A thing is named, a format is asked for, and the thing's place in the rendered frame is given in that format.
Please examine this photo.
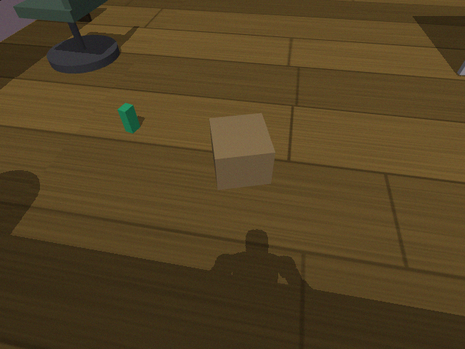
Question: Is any office chair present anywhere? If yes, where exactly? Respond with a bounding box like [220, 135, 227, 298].
[13, 0, 120, 73]

